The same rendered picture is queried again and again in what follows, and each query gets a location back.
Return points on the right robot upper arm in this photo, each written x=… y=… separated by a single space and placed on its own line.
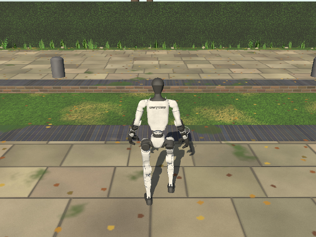
x=176 y=113

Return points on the right robot hand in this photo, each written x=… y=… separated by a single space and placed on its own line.
x=186 y=141

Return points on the left robot upper arm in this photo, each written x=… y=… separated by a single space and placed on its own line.
x=139 y=112

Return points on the left robot forearm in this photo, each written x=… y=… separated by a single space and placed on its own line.
x=133 y=129

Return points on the left robot hand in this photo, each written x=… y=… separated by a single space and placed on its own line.
x=135 y=137

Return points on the right robot forearm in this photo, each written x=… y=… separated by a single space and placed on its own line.
x=182 y=131

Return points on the left robot foot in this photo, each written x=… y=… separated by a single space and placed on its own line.
x=149 y=200

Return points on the robot right shin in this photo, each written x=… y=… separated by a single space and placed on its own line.
x=170 y=171

